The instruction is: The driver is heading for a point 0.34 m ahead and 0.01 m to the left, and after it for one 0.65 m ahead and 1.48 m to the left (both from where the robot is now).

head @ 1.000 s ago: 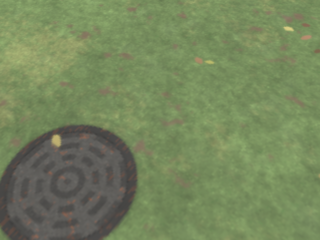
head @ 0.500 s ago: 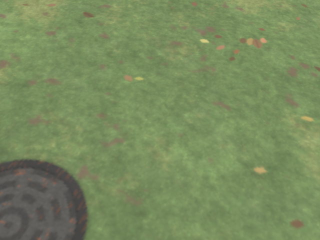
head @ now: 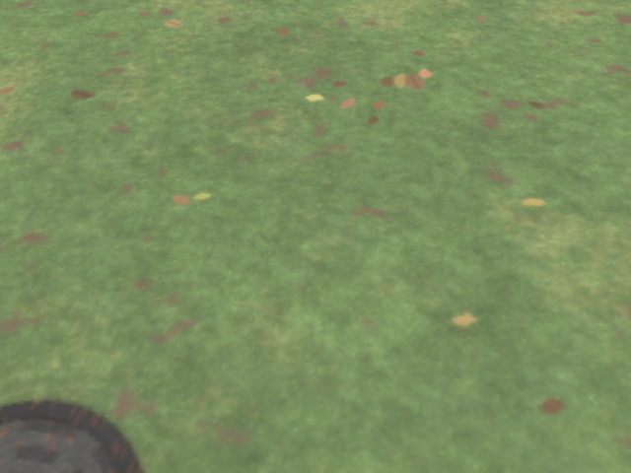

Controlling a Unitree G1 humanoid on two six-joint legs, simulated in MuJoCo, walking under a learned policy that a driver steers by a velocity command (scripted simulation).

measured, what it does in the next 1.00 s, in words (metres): walks ahead, turning left: left foot, then right foot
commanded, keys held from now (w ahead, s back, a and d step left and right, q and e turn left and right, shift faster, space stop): w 0.34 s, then w+q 0.66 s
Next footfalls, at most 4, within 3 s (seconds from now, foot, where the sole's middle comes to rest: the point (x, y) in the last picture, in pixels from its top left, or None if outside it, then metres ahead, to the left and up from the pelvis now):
0.28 left None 0.18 0.13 -0.79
0.80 right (358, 472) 0.52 -0.02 -0.79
1.34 left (227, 398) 0.70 0.27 -0.79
1.86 right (213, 280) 1.05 0.33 -0.79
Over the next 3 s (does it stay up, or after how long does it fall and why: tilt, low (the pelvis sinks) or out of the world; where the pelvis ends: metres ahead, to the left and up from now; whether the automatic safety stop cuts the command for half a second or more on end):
stays up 1.12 0.84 -0.02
